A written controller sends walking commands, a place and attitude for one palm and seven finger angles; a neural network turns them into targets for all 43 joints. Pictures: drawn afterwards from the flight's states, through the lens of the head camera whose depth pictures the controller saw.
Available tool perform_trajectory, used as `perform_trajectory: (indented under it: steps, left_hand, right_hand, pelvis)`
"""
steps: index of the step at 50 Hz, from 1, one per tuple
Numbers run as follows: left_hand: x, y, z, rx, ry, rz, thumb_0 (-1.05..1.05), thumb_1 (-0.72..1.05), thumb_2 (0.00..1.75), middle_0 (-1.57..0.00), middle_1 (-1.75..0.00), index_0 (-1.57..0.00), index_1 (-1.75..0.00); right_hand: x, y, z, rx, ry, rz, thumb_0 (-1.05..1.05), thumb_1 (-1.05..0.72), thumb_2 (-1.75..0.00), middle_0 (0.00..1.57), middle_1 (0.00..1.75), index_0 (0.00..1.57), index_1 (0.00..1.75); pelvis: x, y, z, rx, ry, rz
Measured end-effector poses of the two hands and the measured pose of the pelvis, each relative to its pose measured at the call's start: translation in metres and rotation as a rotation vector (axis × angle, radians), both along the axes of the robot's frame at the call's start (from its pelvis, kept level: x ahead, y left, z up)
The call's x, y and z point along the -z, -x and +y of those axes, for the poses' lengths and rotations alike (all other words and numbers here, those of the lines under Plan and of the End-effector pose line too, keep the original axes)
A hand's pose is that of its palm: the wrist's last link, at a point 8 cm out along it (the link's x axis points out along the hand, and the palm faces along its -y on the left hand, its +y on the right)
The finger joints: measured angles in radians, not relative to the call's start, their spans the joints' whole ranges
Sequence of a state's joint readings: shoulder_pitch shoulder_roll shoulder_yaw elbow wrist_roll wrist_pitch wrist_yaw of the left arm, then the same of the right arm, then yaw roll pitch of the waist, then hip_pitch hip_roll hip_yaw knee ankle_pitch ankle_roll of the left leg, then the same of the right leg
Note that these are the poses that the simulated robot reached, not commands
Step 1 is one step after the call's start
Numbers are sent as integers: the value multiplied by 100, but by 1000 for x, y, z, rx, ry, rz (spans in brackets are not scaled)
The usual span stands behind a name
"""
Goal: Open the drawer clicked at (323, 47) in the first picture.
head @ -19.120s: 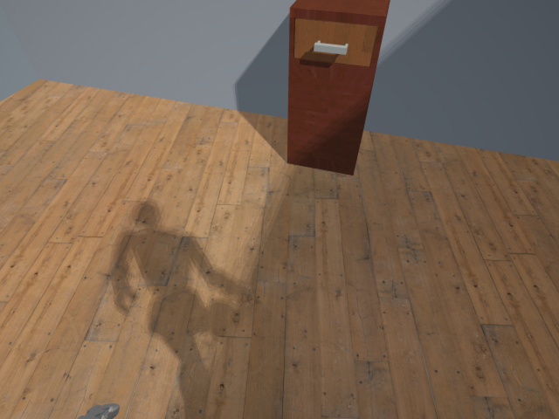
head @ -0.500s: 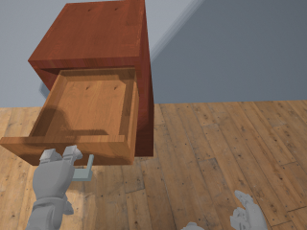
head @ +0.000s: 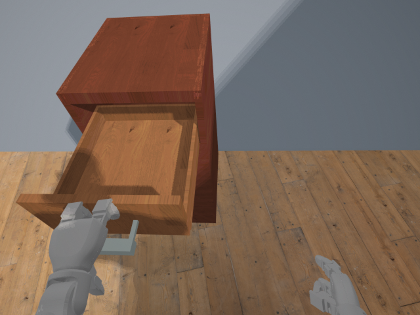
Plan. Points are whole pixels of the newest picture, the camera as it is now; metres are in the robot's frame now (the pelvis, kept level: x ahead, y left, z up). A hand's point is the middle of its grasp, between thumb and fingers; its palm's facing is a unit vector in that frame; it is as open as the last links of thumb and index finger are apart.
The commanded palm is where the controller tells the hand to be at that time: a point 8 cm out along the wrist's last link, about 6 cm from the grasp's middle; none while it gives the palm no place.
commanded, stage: lift the hand off the handle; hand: left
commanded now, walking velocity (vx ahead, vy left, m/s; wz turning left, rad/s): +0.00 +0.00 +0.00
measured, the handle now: (105, 235) +0.27 +0.27 -0.05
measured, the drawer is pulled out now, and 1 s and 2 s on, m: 0.30 0.30 0.30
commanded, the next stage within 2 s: draw the hand back to the body in 1.36 s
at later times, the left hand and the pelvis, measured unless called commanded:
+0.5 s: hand (85, 239) +0.22 +0.25 +0.05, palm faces +0.03 -0.05 -1.00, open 13.8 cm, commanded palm +0.20 +0.25 +0.10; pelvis +0.00 +0.00 +0.01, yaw +0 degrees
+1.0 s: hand (78, 226) +0.23 +0.25 +0.08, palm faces +0.05 -0.07 -1.00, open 13.8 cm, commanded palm +0.20 +0.25 +0.14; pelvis -0.01 +0.00 +0.02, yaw +0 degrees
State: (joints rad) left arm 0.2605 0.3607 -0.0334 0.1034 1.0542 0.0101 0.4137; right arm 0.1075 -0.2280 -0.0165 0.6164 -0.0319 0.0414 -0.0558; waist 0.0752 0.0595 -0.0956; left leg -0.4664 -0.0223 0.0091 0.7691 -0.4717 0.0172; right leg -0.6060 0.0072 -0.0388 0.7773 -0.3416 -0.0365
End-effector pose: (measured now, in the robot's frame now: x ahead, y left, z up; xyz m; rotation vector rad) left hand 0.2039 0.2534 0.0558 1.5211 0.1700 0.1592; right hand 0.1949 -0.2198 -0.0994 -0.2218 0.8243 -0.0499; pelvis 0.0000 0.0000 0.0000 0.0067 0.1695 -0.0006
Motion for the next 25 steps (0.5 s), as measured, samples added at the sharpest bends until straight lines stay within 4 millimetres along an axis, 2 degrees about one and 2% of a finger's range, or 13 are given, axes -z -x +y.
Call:
perform_trajectory:
  steps: [15,25]
  left_hand:
    - [-30,2,-8,10,10,-50,0,-49,30,-32,-120,-36,-121]
    - [-44,3,-3,-16,5,-32,0,-49,30,-32,-120,-32,-120]
  right_hand:
    - [-9,-5,6,-20,-23,-14,2,-91,-90,20,30,21,30]
    - [-17,-6,7,-31,-31,-26,2,-91,-90,20,30,21,30]
  pelvis:
    - [-8,-1,1,3,-2,-41]
    - [-14,3,-2,3,-6,-76]
